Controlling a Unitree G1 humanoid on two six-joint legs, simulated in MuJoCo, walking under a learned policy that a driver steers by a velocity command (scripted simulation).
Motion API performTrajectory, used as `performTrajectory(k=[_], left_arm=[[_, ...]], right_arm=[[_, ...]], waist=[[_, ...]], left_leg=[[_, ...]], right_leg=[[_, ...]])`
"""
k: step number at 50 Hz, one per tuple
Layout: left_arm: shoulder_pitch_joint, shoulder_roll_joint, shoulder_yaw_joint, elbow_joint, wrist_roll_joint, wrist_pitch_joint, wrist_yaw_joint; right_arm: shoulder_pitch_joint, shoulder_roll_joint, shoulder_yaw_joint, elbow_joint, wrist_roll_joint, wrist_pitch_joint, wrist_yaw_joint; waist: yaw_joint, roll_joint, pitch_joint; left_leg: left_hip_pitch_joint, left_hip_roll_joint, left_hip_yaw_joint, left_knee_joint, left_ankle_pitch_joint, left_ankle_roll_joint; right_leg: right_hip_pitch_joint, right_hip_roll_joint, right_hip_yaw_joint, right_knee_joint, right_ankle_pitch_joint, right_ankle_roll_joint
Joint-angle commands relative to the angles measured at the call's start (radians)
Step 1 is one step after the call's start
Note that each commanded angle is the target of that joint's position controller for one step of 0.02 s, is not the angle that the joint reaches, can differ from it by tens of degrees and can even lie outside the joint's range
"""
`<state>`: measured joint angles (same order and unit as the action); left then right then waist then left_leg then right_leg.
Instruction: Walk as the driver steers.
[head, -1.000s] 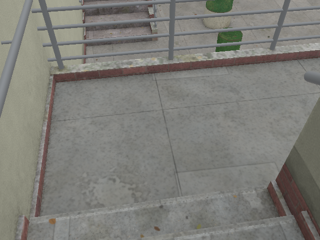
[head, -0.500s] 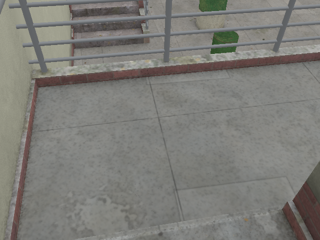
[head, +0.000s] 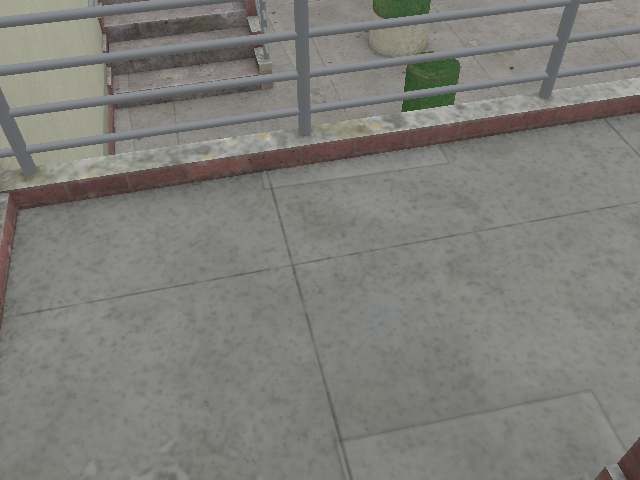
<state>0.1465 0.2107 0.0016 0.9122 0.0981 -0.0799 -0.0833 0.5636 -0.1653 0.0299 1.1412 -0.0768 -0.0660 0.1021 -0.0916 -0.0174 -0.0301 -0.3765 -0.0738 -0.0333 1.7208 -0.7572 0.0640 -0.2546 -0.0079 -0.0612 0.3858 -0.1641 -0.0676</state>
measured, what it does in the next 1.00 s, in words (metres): goes down, turning left: left foot 0.16 m lower, then right foot 0.16 m lower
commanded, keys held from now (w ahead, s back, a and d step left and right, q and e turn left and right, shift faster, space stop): w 0.04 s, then w+q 0.96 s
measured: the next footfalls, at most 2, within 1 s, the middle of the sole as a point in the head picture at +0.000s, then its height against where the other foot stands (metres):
left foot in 0.44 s outside the picture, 0.16 m lower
right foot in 0.80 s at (311, 473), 0.16 m lower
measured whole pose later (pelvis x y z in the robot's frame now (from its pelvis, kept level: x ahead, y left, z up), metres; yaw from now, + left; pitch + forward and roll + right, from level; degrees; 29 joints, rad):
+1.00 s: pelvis +0.62 +0.09 -0.34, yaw +28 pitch +1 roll -1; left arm 0.34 0.19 0.02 1.01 0.01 -0.06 0.00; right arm 0.26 -0.22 -0.05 0.87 0.06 -0.02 -0.05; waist -0.02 0.01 -0.02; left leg -0.89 0.01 -0.04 1.82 -0.35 0.04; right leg -0.27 -0.02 -0.09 0.57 -0.32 0.00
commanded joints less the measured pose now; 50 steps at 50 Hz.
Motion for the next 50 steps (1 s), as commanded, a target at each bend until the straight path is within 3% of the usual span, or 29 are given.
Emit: performTrajectory(k=[1,3,5,10,14,15,17,18,21,22,23,24,26,28,30,31,33,35,38,39,41,42,43,44,45,46,47,48,50], left_arm=[[0.373,0.123,0.049,0.090,0.007,0.031,0.002],[0.170,-0.061,-0.015,0.031,0.008,-0.009,0.028],[0.256,-0.013,-0.011,0.067,-0.028,-0.028,0.044],[0.372,-0.028,-0.043,0.143,0.014,-0.073,0.075],[0.358,0.008,-0.054,0.142,0.015,-0.061,0.059],[0.450,0.040,-0.052,0.188,0.035,-0.058,0.067],[0.511,0.001,-0.044,0.195,-0.028,-0.042,0.114],[0.553,0.043,-0.048,0.206,0.029,-0.031,0.105],[0.333,0.146,-0.009,0.150,0.037,-0.018,0.037],[0.249,0.236,0.031,0.121,-0.023,-0.007,0.011],[0.466,0.093,0.016,0.117,0.016,-0.001,-0.034],[0.222,0.091,0.023,-0.014,-0.022,-0.021,-0.042],[-0.020,0.071,0.023,-0.194,-0.057,-0.057,-0.004],[0.048,0.032,0.013,-0.157,-0.013,-0.047,0.052],[0.107,-0.022,0.002,-0.112,-0.003,-0.012,0.060],[0.156,-0.053,-0.027,-0.107,0.010,-0.001,0.041],[0.144,0.023,-0.028,-0.108,-0.009,-0.004,0.039],[0.052,0.063,-0.031,-0.139,-0.032,0.007,0.038],[-0.098,0.127,-0.025,-0.167,-0.007,0.019,0.019],[-0.098,0.164,0.043,-0.177,-0.199,-0.009,0.054],[0.242,0.192,0.060,-0.054,-0.156,-0.021,0.062],[0.421,0.211,0.068,0.005,-0.128,-0.024,0.052],[0.456,0.265,0.094,0.032,-0.150,-0.009,0.040],[0.435,0.237,0.095,0.041,-0.154,0.004,0.049],[0.326,0.076,0.053,0.012,-0.111,0.013,0.066],[0.227,0.128,0.056,0.005,-0.082,0.008,0.085],[0.168,0.070,0.036,0.011,-0.072,-0.001,0.087],[0.130,-0.015,0.014,0.026,-0.088,-0.009,0.084],[0.022,0.024,0.016,0.001,-0.069,-0.011,0.100]], right_arm=[[-0.202,-0.094,-0.024,-0.197,0.025,-0.030,-0.014],[-0.199,-0.039,-0.020,-0.171,-0.024,-0.030,-0.045],[-0.218,-0.022,-0.023,-0.151,-0.045,-0.006,-0.022],[-0.327,-0.028,-0.001,-0.221,-0.020,-0.020,-0.034],[-0.469,-0.141,-0.019,-0.312,-0.037,0.004,-0.017],[-0.447,-0.103,-0.006,-0.310,-0.053,0.004,-0.010],[-0.643,-0.140,-0.014,-0.354,-0.025,-0.008,-0.008],[-0.603,-0.101,-0.013,-0.346,-0.037,-0.015,-0.020],[-0.055,-0.204,-0.079,-0.156,-0.034,-0.039,-0.022],[0.113,-0.281,-0.120,-0.093,-0.028,-0.038,-0.044],[0.231,-0.366,-0.136,-0.061,-0.017,-0.024,-0.058],[0.336,-0.360,-0.134,0.005,-0.044,-0.044,-0.070],[0.104,-0.242,-0.108,-0.055,-0.003,-0.067,-0.065],[-0.191,-0.027,-0.024,-0.130,-0.018,-0.076,-0.047],[-0.310,-0.093,-0.023,-0.181,0.017,-0.074,-0.039],[-0.275,-0.115,-0.027,-0.182,-0.001,-0.080,-0.041],[-0.273,-0.116,-0.026,-0.233,-0.008,-0.105,-0.069],[-0.193,-0.218,-0.045,-0.217,-0.017,-0.101,-0.057],[-0.021,-0.186,-0.041,-0.169,-0.001,-0.063,-0.048],[-0.101,-0.138,-0.072,-0.186,0.156,-0.009,-0.134],[0.001,-0.101,-0.072,-0.113,0.104,0.010,-0.156],[0.160,-0.010,-0.056,-0.079,0.143,-0.001,-0.137],[0.141,-0.050,-0.049,-0.157,0.170,-0.023,-0.140],[-0.040,-0.066,-0.054,-0.239,0.187,-0.028,-0.148],[-0.277,-0.108,-0.074,-0.294,0.176,-0.007,-0.169],[-0.322,-0.092,-0.074,-0.345,0.171,0.007,-0.172],[-0.311,-0.064,-0.069,-0.347,0.142,0.032,-0.168],[-0.358,-0.057,-0.077,-0.367,0.143,0.050,-0.154],[-0.373,-0.048,-0.082,-0.411,0.120,0.040,-0.134]], waist=[[0.185,0.042,0.022],[0.040,0.016,0.155],[0.075,-0.049,0.150],[0.102,0.010,0.090],[0.103,0.031,0.192],[0.111,0.002,0.187],[0.229,0.079,0.252],[0.199,-0.035,0.173],[-0.068,0.051,0.140],[-0.183,0.261,0.131],[-0.070,0.363,-0.245],[-0.157,0.163,-0.225],[-0.088,0.000,-0.015],[0.095,-0.081,0.215],[0.162,0.056,0.201],[0.171,0.080,0.134],[0.120,-0.052,0.080],[0.104,0.005,0.129],[0.027,-0.011,0.184],[0.034,-0.062,0.142],[0.120,-0.084,-0.071],[0.155,-0.234,-0.265],[0.170,-0.279,-0.388],[0.200,-0.267,-0.316],[0.206,0.026,-0.141],[0.151,-0.061,-0.068],[0.092,-0.003,-0.015],[0.064,-0.021,0.096],[0.007,-0.021,0.150]], left_leg=[[-0.832,0.121,-0.057,0.046,0.262,0.016],[-0.476,0.227,-0.104,-0.454,0.636,0.082],[-0.318,0.204,-0.021,-0.650,0.824,0.071],[-0.246,0.213,-0.075,-1.042,1.362,0.007],[-0.195,0.197,-0.037,-1.021,1.177,0.022],[-0.299,0.211,-0.060,-0.906,1.175,0.017],[-0.498,0.239,-0.033,-1.318,0.997,0.000],[-0.187,0.172,0.067,-1.029,1.054,-0.004],[0.521,0.079,0.157,-1.072,0.992,0.003],[0.665,0.100,0.171,-1.428,1.109,0.059],[1.152,0.300,-0.139,-1.012,1.735,0.328],[1.186,0.343,-0.291,-1.035,1.812,0.370],[0.887,0.424,-0.421,-1.139,1.079,0.346],[0.206,0.409,-0.405,-1.244,0.841,0.293],[-0.300,0.259,-0.255,-1.290,0.743,0.289],[-0.443,0.198,-0.214,-1.223,0.669,0.259],[-0.452,0.042,-0.095,-1.092,0.412,0.169],[-0.496,0.048,-0.168,-1.007,0.202,0.155],[-0.081,0.125,-0.391,-0.841,0.206,0.168],[0.121,0.054,-0.387,-0.685,0.447,0.130],[-0.135,-0.023,-0.262,-0.204,0.174,0.061],[-0.577,-0.103,-0.199,0.261,-0.200,0.002],[-0.758,-0.010,-0.170,0.466,-0.079,-0.023],[-0.903,0.038,-0.091,0.480,0.071,-0.025],[-0.904,0.075,-0.037,0.363,0.261,-0.013],[-0.840,0.104,-0.039,0.348,0.346,-0.036],[-0.763,0.142,-0.073,0.342,0.357,-0.038],[-0.782,0.164,-0.142,0.166,0.427,-0.013],[-0.529,0.160,-0.091,-0.319,0.602,-0.025]], right_leg=[[0.582,-0.389,0.355,0.002,0.183,-0.274],[0.039,-0.237,0.189,-0.082,0.181,-0.210],[-0.158,-0.191,0.133,-0.108,0.093,-0.240],[-0.134,-0.179,0.091,0.102,0.052,-0.162],[-0.164,-0.213,0.118,0.176,-0.065,-0.144],[-0.001,-0.256,0.174,0.277,0.017,-0.146],[0.257,-0.223,0.122,0.327,-0.018,-0.085],[0.104,-0.231,0.123,0.365,0.122,-0.092],[-0.281,-0.175,-0.051,0.809,0.300,-0.009],[-0.350,-0.076,-0.099,1.151,0.086,0.033],[-0.529,0.025,-0.038,1.606,-0.674,0.085],[-0.748,0.057,0.052,1.676,-0.702,0.100],[-0.991,-0.033,0.149,1.419,-0.555,0.069],[-0.734,-0.175,0.267,0.950,-0.234,0.003],[-0.257,-0.134,0.157,0.678,0.003,0.031],[-0.097,-0.103,0.101,0.764,0.198,0.028],[0.019,-0.066,0.109,0.370,0.660,0.063],[0.167,-0.052,0.053,0.289,0.607,0.118],[-0.002,-0.084,0.130,-0.040,0.482,0.084],[-0.117,-0.083,0.217,-0.267,0.487,0.059],[0.387,-0.185,0.180,0.037,1.023,0.022],[0.878,-0.340,0.226,0.378,1.142,-0.069],[0.927,-0.467,0.470,0.305,0.728,-0.153],[0.816,-0.505,0.569,0.122,0.202,-0.191],[0.578,-0.413,0.487,-0.040,-0.141,-0.150],[0.380,-0.475,0.559,-0.070,-0.085,-0.207],[0.192,-0.476,0.534,-0.066,0.008,-0.202],[0.077,-0.392,0.387,-0.048,-0.031,-0.114],[-0.232,-0.254,0.127,-0.132,0.049,-0.052]])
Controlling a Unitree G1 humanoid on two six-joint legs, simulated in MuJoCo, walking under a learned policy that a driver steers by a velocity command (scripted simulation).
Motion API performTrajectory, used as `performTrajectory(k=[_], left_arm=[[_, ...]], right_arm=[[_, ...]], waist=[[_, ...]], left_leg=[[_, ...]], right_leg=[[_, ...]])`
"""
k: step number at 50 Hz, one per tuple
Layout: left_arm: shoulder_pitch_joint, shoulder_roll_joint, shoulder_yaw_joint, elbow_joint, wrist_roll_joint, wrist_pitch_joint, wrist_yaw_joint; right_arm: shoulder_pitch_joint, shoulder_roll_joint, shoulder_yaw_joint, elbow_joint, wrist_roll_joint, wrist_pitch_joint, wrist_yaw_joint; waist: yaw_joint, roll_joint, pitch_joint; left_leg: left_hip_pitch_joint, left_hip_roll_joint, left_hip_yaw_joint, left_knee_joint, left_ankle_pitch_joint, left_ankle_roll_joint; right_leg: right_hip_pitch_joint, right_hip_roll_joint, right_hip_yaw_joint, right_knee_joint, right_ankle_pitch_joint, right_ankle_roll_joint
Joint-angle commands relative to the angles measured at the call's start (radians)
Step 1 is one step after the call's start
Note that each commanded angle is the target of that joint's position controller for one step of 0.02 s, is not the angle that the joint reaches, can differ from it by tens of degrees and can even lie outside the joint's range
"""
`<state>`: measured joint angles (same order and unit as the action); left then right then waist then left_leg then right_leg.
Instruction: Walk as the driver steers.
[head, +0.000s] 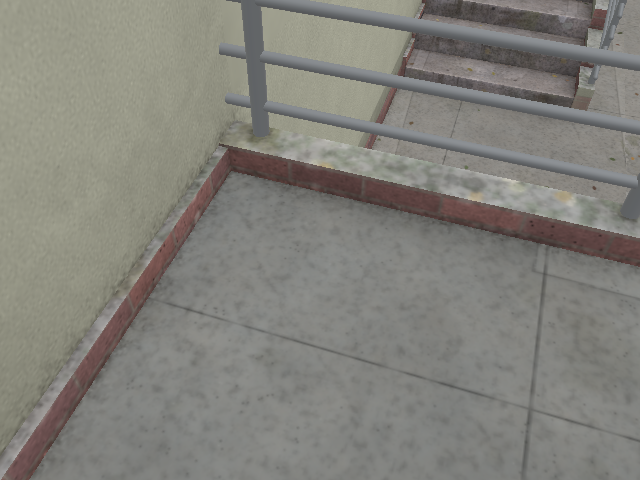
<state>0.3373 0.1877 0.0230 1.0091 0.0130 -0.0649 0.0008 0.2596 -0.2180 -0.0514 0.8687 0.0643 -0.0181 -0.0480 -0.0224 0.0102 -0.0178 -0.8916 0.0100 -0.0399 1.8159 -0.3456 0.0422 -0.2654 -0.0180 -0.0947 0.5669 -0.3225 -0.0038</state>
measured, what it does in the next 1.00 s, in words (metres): walks ahead: left foot, then right foot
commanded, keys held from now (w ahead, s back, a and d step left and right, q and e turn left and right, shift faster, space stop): w+q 0.24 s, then w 0.10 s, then w+e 0.42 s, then no key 0.24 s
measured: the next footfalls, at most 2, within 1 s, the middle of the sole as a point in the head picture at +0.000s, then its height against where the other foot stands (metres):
left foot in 0.24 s outside the picture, level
right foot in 0.80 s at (328, 423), level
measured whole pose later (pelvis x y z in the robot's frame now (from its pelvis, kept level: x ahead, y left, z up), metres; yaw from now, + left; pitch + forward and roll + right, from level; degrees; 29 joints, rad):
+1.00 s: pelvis +0.55 +0.06 +0.01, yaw +1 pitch +5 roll +0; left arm 0.17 0.28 0.04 0.75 0.01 -0.02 0.01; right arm 0.14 -0.27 -0.02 0.80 -0.03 -0.12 -0.01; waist 0.01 -0.01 0.06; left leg -0.69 0.08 -0.05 1.14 -0.32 -0.07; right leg -0.34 0.14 0.04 0.35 -0.08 -0.12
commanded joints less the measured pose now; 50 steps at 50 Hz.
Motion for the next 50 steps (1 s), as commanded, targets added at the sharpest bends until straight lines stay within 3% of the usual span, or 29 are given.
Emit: performTrajectory(k=[1,2,4,7,10,11,12,13,14,15,16,17,18,19,21,23,25,29,34,37,39,40,41,42,43,44,45,48,50], left_arm=[[-0.155,0.073,0.000,-0.091,0.028,-0.027,0.035],[-0.126,0.109,0.007,-0.086,0.025,-0.030,0.047],[-0.087,0.192,0.036,-0.069,-0.011,-0.043,0.063],[-0.007,0.214,0.064,-0.032,-0.053,-0.031,0.053],[0.012,0.231,0.082,-0.045,-0.033,-0.003,0.047],[0.006,0.245,0.084,-0.058,-0.032,0.001,0.048],[-0.010,0.226,0.074,-0.085,-0.020,-0.004,0.050],[-0.003,0.180,0.054,-0.139,0.004,-0.018,0.031],[0.026,0.128,0.031,-0.146,-0.013,-0.067,-0.009],[-0.072,0.211,0.057,-0.165,-0.057,-0.097,-0.029],[-0.155,0.210,0.054,-0.196,-0.060,-0.093,-0.022],[-0.196,0.192,0.049,-0.210,-0.032,-0.075,-0.009],[-0.158,0.194,0.060,-0.190,-0.024,-0.055,0.004],[-0.135,0.186,0.061,-0.196,-0.019,-0.032,0.005],[-0.165,0.124,0.051,-0.228,-0.017,-0.016,0.006],[-0.250,0.119,0.048,-0.262,-0.014,-0.022,0.007],[-0.304,0.127,0.046,-0.270,-0.016,-0.040,0.001],[-0.426,0.127,0.049,-0.309,-0.038,-0.057,-0.018],[-0.514,0.123,0.049,-0.366,-0.043,-0.054,-0.052],[-0.457,0.155,0.055,-0.387,-0.017,-0.050,-0.067],[-0.202,0.190,0.073,-0.329,0.007,-0.034,-0.084],[-0.028,0.250,0.091,-0.291,0.016,-0.034,-0.070],[-0.052,0.320,0.087,-0.308,0.027,-0.030,-0.047],[0.028,0.268,0.073,-0.313,0.037,0.000,-0.008],[-0.048,0.257,0.068,-0.344,0.041,0.006,0.015],[-0.149,0.241,0.061,-0.350,0.010,0.008,0.024],[-0.193,0.203,0.043,-0.361,0.003,0.011,0.029],[-0.260,0.219,0.048,-0.355,-0.007,0.029,0.016],[-0.277,0.211,0.050,-0.370,-0.003,0.039,0.014]], right_arm=[[-0.114,0.014,-0.004,-0.150,-0.041,-0.019,0.020],[-0.138,0.024,-0.001,-0.154,-0.043,-0.029,0.030],[-0.157,0.031,0.003,-0.154,-0.041,-0.027,0.054],[-0.297,0.006,0.009,-0.210,-0.040,-0.004,0.065],[-0.333,-0.047,-0.007,-0.233,-0.048,-0.021,0.091],[-0.253,-0.073,-0.025,-0.214,-0.049,-0.022,0.094],[-0.050,-0.153,-0.066,-0.157,-0.039,-0.021,0.090],[0.116,-0.292,-0.103,-0.129,-0.042,-0.016,0.079],[0.219,-0.302,-0.092,-0.107,-0.053,-0.010,0.072],[0.242,-0.224,-0.072,-0.096,-0.072,-0.009,0.057],[0.103,-0.201,-0.061,-0.115,-0.067,-0.017,0.043],[-0.016,-0.159,-0.042,-0.137,-0.066,-0.020,0.036],[-0.092,-0.121,-0.027,-0.147,-0.075,-0.031,0.035],[-0.101,-0.123,-0.023,-0.136,-0.079,-0.043,0.036],[-0.063,-0.134,-0.021,-0.095,-0.058,-0.065,0.047],[0.004,-0.140,-0.019,-0.055,-0.055,-0.064,0.034],[0.037,-0.149,-0.021,-0.030,-0.062,-0.066,0.028],[0.109,-0.160,-0.015,0.022,-0.065,-0.077,0.009],[0.141,-0.165,-0.019,0.075,-0.079,-0.068,-0.002],[0.091,-0.203,-0.030,0.047,-0.084,-0.060,-0.011],[0.086,-0.220,-0.028,0.020,-0.097,-0.054,-0.033],[0.071,-0.223,-0.022,-0.015,-0.102,-0.072,-0.029],[0.206,-0.079,0.023,-0.030,-0.128,-0.110,0.010],[0.230,-0.192,0.008,0.002,-0.084,-0.155,0.062],[0.104,-0.242,-0.007,-0.034,-0.048,-0.158,0.073],[0.044,-0.224,-0.002,-0.055,-0.061,-0.144,0.067],[0.012,-0.199,0.003,-0.058,-0.096,-0.124,0.050],[0.012,-0.135,0.010,-0.096,-0.103,-0.096,0.027],[0.010,-0.110,0.016,-0.078,-0.097,-0.088,0.032]], waist=[[-0.041,-0.082,0.113],[-0.031,-0.097,0.068],[-0.021,-0.127,0.016],[0.035,-0.052,0.078],[0.031,-0.075,0.048],[-0.012,-0.097,-0.009],[-0.097,-0.078,-0.103],[-0.126,0.152,-0.235],[-0.106,0.274,-0.427],[-0.145,0.172,-0.350],[-0.101,0.110,-0.207],[-0.048,0.022,-0.119],[0.008,0.012,-0.092],[0.038,0.000,-0.096],[0.062,0.010,-0.050],[0.035,0.002,0.003],[0.011,-0.019,0.005],[-0.032,0.037,0.008],[-0.043,0.080,0.028],[0.026,0.122,-0.016],[0.149,0.131,-0.087],[0.212,0.028,-0.195],[0.092,-0.307,-0.325],[0.161,-0.130,-0.505],[0.163,-0.076,-0.393],[0.104,0.025,-0.243],[0.063,0.108,-0.192],[-0.037,0.004,-0.082],[-0.026,-0.037,-0.122]], left_leg=[[0.129,0.059,-0.031,-0.622,0.333,-0.024],[0.244,0.054,-0.001,-0.771,0.427,-0.031],[0.322,0.054,0.017,-0.927,0.452,-0.042],[0.147,0.055,0.031,-1.067,0.256,0.004],[0.277,-0.018,0.136,-1.170,0.173,0.058],[0.425,-0.062,0.162,-1.202,0.164,0.078],[0.725,-0.089,0.137,-1.227,0.213,0.114],[1.182,0.150,-0.305,-1.261,0.279,0.281],[1.382,0.350,-0.767,-1.495,0.202,0.425],[1.363,0.324,-0.657,-1.525,0.094,0.361],[1.194,0.285,-0.497,-1.518,0.171,0.299],[0.994,0.250,-0.396,-1.534,0.286,0.269],[0.857,0.214,-0.305,-1.546,0.386,0.241],[0.775,0.206,-0.267,-1.555,0.419,0.225],[0.697,0.198,-0.219,-1.606,0.407,0.217],[0.703,0.180,-0.144,-1.645,0.486,0.186],[0.737,0.152,-0.074,-1.644,0.535,0.147],[0.760,0.151,0.016,-1.646,0.541,0.058],[0.979,0.219,0.032,-1.567,0.611,0.027],[1.007,0.231,0.090,-1.388,1.134,0.018],[0.898,0.210,0.097,-1.058,1.382,0.014],[0.623,0.155,0.106,-0.755,0.978,-0.016],[0.105,-0.058,0.076,-0.286,-0.223,-0.107],[0.049,-0.016,-0.125,-0.146,-0.248,-0.087],[-0.002,0.025,-0.116,-0.162,-0.193,-0.089],[-0.004,0.066,-0.073,-0.268,-0.124,-0.098],[0.076,0.088,-0.054,-0.344,-0.084,-0.111],[0.317,0.066,0.022,-0.645,0.005,-0.106],[0.411,0.044,0.040,-0.900,0.135,-0.122]], right_leg=[[-0.279,-0.204,0.084,-0.332,0.271,-0.118],[-0.269,-0.185,0.054,-0.335,0.313,-0.119],[-0.140,-0.233,0.055,-0.366,0.342,-0.145],[0.177,-0.312,0.094,-0.346,0.393,-0.139],[0.267,-0.277,-0.009,-0.179,0.732,-0.085],[0.259,-0.250,-0.049,-0.047,0.899,-0.068],[0.146,-0.206,-0.084,0.191,0.932,-0.040],[-0.321,-0.092,-0.104,0.656,0.492,0.018],[-0.563,0.049,0.109,0.920,-0.238,0.022],[-0.690,-0.010,0.188,0.940,-0.202,-0.013],[-0.716,-0.057,0.161,0.857,-0.089,-0.035],[-0.640,-0.096,0.152,0.785,-0.011,-0.026],[-0.535,-0.129,0.155,0.729,0.046,-0.017],[-0.462,-0.144,0.164,0.721,0.085,-0.011],[-0.495,-0.141,0.155,0.700,0.122,-0.005],[-0.567,-0.129,0.139,0.581,0.233,0.004],[-0.573,-0.104,0.128,0.389,0.397,0.002],[-0.432,-0.020,0.121,0.113,0.630,-0.014],[-0.494,0.018,0.121,0.004,0.497,-0.055],[-0.374,0.074,0.040,0.031,0.250,-0.105],[-0.057,0.126,0.031,-0.086,0.264,-0.161],[0.322,0.005,0.209,-0.084,0.595,-0.208],[0.776,-0.319,0.675,-0.015,1.148,-0.453],[0.801,-0.371,0.772,-0.070,1.073,-0.513],[0.692,-0.344,0.645,-0.100,1.073,-0.473],[0.490,-0.284,0.520,-0.141,1.036,-0.402],[0.319,-0.244,0.470,-0.183,0.996,-0.362],[-0.058,-0.105,0.293,-0.275,0.965,-0.292],[-0.060,-0.052,0.193,-0.253,1.052,-0.238]])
